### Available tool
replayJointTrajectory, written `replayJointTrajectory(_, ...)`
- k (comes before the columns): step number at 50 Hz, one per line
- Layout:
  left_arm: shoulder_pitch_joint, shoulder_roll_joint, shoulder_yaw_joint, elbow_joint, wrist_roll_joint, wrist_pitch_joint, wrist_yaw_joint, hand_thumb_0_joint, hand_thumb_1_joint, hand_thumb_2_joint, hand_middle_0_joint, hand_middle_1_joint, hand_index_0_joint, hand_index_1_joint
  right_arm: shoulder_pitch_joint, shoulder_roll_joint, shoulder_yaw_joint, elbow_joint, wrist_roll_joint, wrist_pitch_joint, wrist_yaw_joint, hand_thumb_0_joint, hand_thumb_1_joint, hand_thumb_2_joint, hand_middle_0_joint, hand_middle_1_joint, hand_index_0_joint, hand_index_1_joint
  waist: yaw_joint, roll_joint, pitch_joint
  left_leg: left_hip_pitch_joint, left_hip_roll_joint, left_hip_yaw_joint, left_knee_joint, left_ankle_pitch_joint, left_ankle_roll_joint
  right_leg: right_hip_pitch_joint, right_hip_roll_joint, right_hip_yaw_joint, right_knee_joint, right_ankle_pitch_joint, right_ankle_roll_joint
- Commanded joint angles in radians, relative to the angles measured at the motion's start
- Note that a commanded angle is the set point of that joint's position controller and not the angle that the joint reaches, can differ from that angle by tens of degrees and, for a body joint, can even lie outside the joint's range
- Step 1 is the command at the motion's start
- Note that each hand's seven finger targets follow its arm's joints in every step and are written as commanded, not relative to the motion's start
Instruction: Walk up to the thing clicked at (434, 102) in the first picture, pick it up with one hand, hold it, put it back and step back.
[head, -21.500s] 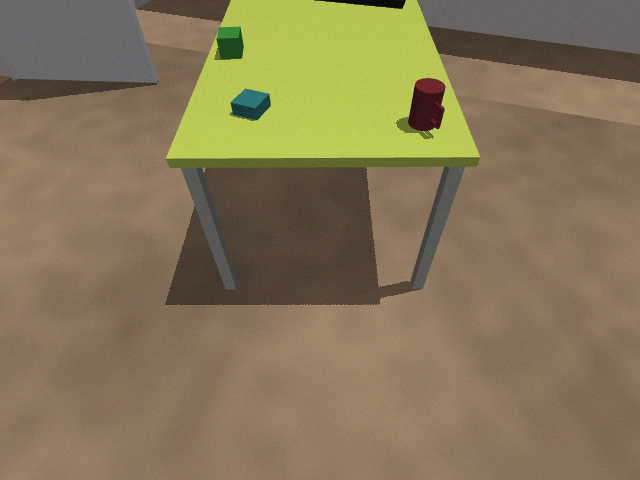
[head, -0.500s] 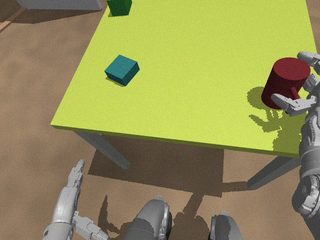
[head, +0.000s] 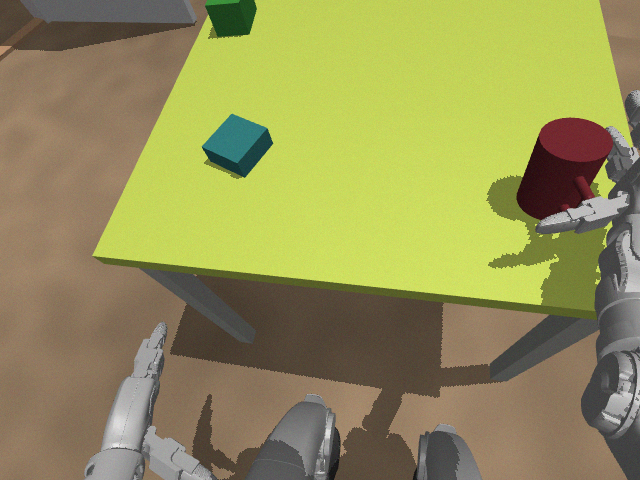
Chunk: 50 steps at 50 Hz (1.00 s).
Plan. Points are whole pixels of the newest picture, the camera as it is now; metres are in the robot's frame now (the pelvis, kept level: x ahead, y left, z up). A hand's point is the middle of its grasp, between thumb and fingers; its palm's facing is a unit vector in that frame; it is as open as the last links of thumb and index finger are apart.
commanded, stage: withdraw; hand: right
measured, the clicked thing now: (564, 181) +0.50 -0.21 +0.01
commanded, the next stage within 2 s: rise in 0.32 s
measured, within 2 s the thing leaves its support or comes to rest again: neither
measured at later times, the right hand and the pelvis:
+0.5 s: hand out of the picture +0.48 -0.29 +0.14, palm faces +0.23 +0.97 -0.08, open 17.3 cm; pelvis +0.01 +0.00 +0.04, yaw +0 degrees
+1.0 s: hand out of the picture +0.37 -0.33 +0.10, palm faces +0.36 +0.86 -0.36, open 17.4 cm; pelvis +0.05 -0.01 +0.07, yaw +0 degrees
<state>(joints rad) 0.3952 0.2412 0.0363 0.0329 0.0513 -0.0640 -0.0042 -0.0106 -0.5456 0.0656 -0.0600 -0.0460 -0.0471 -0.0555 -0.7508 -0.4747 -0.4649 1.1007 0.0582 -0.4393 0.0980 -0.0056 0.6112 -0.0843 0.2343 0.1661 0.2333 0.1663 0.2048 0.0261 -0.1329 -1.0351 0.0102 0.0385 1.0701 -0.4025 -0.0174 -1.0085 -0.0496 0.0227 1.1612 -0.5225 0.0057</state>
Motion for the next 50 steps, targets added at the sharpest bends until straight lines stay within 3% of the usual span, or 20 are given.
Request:
replayJointTrajectory(1,0.030,0.200,0.144,-0.200,-0.009,-0.048,0.027,0.000,-0.532,0.041,-0.055,-0.047,-0.053,-0.049,-0.422,-0.258,-0.012,-0.237,-0.006,-0.062,-0.005,0.000,0.576,-0.048,0.055,0.061,0.058,0.061,0.023,-0.184,-0.493,0.279,-0.037,-0.002,-0.107,0.235,0.039,0.320,0.029,0.012,-0.167,0.321,-0.004)
replayJointTrajectory(6,0.038,0.186,0.119,-0.169,-0.019,-0.031,0.030,0.000,-0.527,0.038,-0.051,-0.044,-0.049,-0.045,-0.444,-0.363,-0.070,-0.340,0.004,-0.044,0.005,0.000,0.554,-0.030,0.061,0.049,0.058,0.048,-0.028,-0.263,-0.568,0.353,-0.036,-0.004,-0.128,0.285,0.041,0.404,0.036,0.004,-0.188,0.411,0.003)
replayJointTrajectory(9,0.041,0.175,0.107,-0.109,-0.028,-0.020,0.035,0.000,-0.530,0.038,-0.050,-0.041,-0.047,-0.042,-0.392,-0.384,-0.081,-0.272,0.005,-0.012,0.013,0.000,0.544,-0.023,0.066,0.045,0.061,0.045,-0.044,-0.212,-0.469,0.380,-0.033,-0.009,-0.166,0.252,0.038,0.350,0.042,-0.007,-0.217,0.333,-0.004)
replayJointTrajectory(10,0.012,0.150,0.072,-0.084,-0.030,-0.020,0.034,0.000,-0.536,0.041,-0.050,-0.039,-0.046,-0.043,-0.394,-0.391,-0.077,-0.280,0.010,-0.004,0.023,0.000,0.540,-0.026,0.066,0.045,0.060,0.045,-0.057,-0.229,-0.451,0.386,-0.032,-0.010,-0.172,0.248,0.040,0.339,0.041,-0.006,-0.231,0.332,-0.003)
replayJointTrajectory(12,-0.026,0.168,0.082,-0.076,-0.031,-0.025,0.041,0.000,-0.534,0.038,-0.051,-0.039,-0.048,-0.041,-0.429,-0.415,-0.083,-0.309,0.018,0.009,0.042,0.000,0.552,-0.030,0.062,0.048,0.058,0.047,-0.063,-0.263,-0.487,0.369,-0.035,-0.008,-0.179,0.258,0.043,0.416,0.032,0.001,-0.239,0.396,0.003)
replayJointTrajectory(15,-0.054,0.164,0.064,-0.037,-0.040,-0.026,0.045,0.000,-0.542,0.037,-0.051,-0.039,-0.047,-0.042,-0.421,-0.410,-0.070,-0.274,0.032,0.049,0.089,0.000,0.507,-0.032,0.069,0.044,0.062,0.044,-0.067,-0.232,-0.481,0.422,-0.036,0.001,-0.202,0.299,0.043,0.440,0.033,0.005,-0.263,0.455,0.005)
replayJointTrajectory(16,-0.086,0.172,0.062,-0.049,-0.046,-0.030,0.050,0.000,-0.542,0.037,-0.051,-0.038,-0.047,-0.041,-0.444,-0.435,-0.075,-0.278,0.035,0.061,0.100,0.000,0.504,-0.031,0.069,0.043,0.062,0.043,-0.068,-0.222,-0.489,0.442,-0.034,-0.002,-0.214,0.300,0.042,0.444,0.032,0.003,-0.271,0.444,0.002)
replayJointTrajectory(17,-0.101,0.164,0.049,-0.047,-0.050,-0.033,0.053,0.000,-0.541,0.034,-0.053,-0.041,-0.051,-0.043,-0.432,-0.411,-0.058,-0.233,0.038,0.079,0.116,0.000,0.490,-0.035,0.070,0.043,0.062,0.043,-0.062,-0.207,-0.479,0.452,-0.034,-0.001,-0.226,0.295,0.039,0.448,0.032,0.002,-0.286,0.428,0.001)
replayJointTrajectory(18,-0.071,0.190,0.078,-0.016,-0.054,-0.033,0.058,0.000,-0.544,0.034,-0.055,-0.042,-0.052,-0.044,-0.412,-0.380,-0.039,-0.185,0.048,0.097,0.131,0.000,0.456,-0.038,0.074,0.042,0.065,0.041,-0.043,-0.181,-0.428,0.429,-0.040,0.010,-0.237,0.268,0.040,0.453,0.028,0.011,-0.308,0.410,0.002)
replayJointTrajectory(21,-0.046,0.153,0.036,0.008,-0.067,-0.045,0.058,0.000,-0.551,0.036,-0.056,-0.044,-0.053,-0.046,-0.378,-0.352,-0.024,-0.112,0.062,0.130,0.167,0.000,0.434,-0.043,0.074,0.041,0.066,0.040,-0.037,-0.117,-0.349,0.429,-0.034,0.005,-0.274,0.254,0.031,0.426,0.032,0.005,-0.329,0.355,-0.011)
replayJointTrajectory(22,-0.053,0.175,0.061,0.007,-0.070,-0.048,0.062,0.000,-0.578,0.074,-0.066,-0.048,-0.050,-0.065,-0.399,-0.376,-0.030,-0.118,0.066,0.133,0.173,0.000,0.444,-0.058,0.066,0.055,0.067,0.054,-0.026,-0.094,-0.346,0.430,-0.034,0.004,-0.281,0.251,0.029,0.422,0.032,0.008,-0.337,0.342,-0.015)
replayJointTrajectory(23,-0.069,0.187,0.059,-0.039,-0.076,-0.033,0.063,0.000,-0.564,0.065,-0.064,-0.048,-0.051,-0.060,-0.300,-0.603,-0.047,-0.036,-0.061,0.191,0.113,0.000,0.462,-0.051,0.066,0.055,0.067,0.055,-0.121,-0.138,-0.336,0.495,-0.020,-0.002,-0.320,0.217,0.035,0.447,0.044,-0.015,-0.381,0.335,-0.001)
replayJointTrajectory(25,0.050,0.168,0.065,0.040,-0.077,-0.011,0.050,0.000,-0.545,0.049,-0.061,-0.045,-0.055,-0.051,-0.388,-0.426,0.044,-0.066,-0.042,0.228,0.073,0.000,0.492,-0.045,0.065,0.056,0.067,0.056,-0.049,-0.101,-0.279,0.469,-0.030,0.003,-0.338,0.242,0.031,0.456,0.044,-0.018,-0.393,0.337,-0.009)
replayJointTrajectory(26,0.026,0.132,0.031,0.044,-0.082,-0.008,0.037,0.000,-0.544,0.050,-0.060,-0.046,-0.054,-0.051,-0.328,-0.426,0.047,-0.035,-0.059,0.250,0.063,0.000,0.496,-0.045,0.064,0.057,0.067,0.056,-0.079,-0.111,-0.252,0.465,-0.026,0.003,-0.340,0.244,0.031,0.445,0.048,-0.027,-0.401,0.336,-0.011)
replayJointTrajectory(29,-0.018,0.142,0.012,0.054,-0.087,0.000,0.024,0.000,-0.547,0.047,-0.056,-0.039,-0.050,-0.045,-0.373,-0.613,-0.018,-0.114,-0.095,0.280,0.002,0.000,0.533,-0.038,0.061,0.057,0.064,0.057,-0.122,-0.143,-0.327,0.524,-0.021,0.002,-0.358,0.278,0.033,0.499,0.050,-0.031,-0.415,0.385,-0.007)
replayJointTrajectory(33,-0.067,0.179,0.039,0.090,-0.088,0.010,0.022,0.000,-0.547,0.071,-0.052,-0.044,-0.049,-0.047,-0.400,-0.637,-0.031,-0.198,-0.108,0.297,-0.059,0.000,0.564,-0.048,0.058,0.054,0.055,0.054,-0.139,-0.184,-0.398,0.615,-0.014,-0.003,-0.376,0.351,0.035,0.552,0.052,-0.041,-0.429,0.463,0.001)
replayJointTrajectory(40,-0.128,0.185,0.053,0.108,-0.094,0.003,0.035,0.000,-0.562,0.082,-0.054,-0.041,-0.043,-0.052,-0.116,-0.452,0.029,-0.189,-0.091,0.326,-0.120,0.000,0.536,-0.055,0.061,0.053,0.054,0.053,-0.158,-0.192,-0.427,0.651,-0.032,0.030,-0.396,0.423,0.046,0.701,0.024,-0.025,-0.463,0.674,0.025)
replayJointTrajectory(44,0.006,0.143,0.031,0.163,-0.105,0.010,0.039,0.000,-0.561,0.077,-0.054,-0.040,-0.044,-0.051,0.170,-0.337,0.077,-0.397,-0.048,0.354,-0.125,0.000,0.534,-0.054,0.060,0.053,0.054,0.054,-0.183,-0.158,-0.292,0.680,-0.031,0.038,-0.422,0.454,0.050,0.686,0.027,-0.040,-0.504,0.686,0.019)
replayJointTrajectory(48,0.032,0.137,0.067,0.207,-0.117,0.023,0.039,0.000,-0.549,0.065,-0.055,-0.041,-0.049,-0.047,0.418,-0.228,0.133,-0.780,-0.003,0.389,-0.127,0.000,0.530,-0.054,0.060,0.053,0.054,0.054,-0.209,-0.194,-0.207,0.698,-0.028,0.038,-0.452,0.449,0.055,0.714,0.026,-0.048,-0.544,0.697,0.020)
replayJointTrajectory(50,0.001,0.145,0.084,0.233,-0.120,0.032,0.040,0.000,-0.549,0.068,-0.055,-0.043,-0.049,-0.049,0.529,-0.242,0.094,-0.954,0.010,0.406,-0.141,0.000,0.533,-0.054,0.058,0.054,0.054,0.055,-0.222,-0.214,-0.150,0.693,-0.033,0.045,-0.471,0.411,0.055,0.720,0.016,-0.041,-0.565,0.696,0.025)
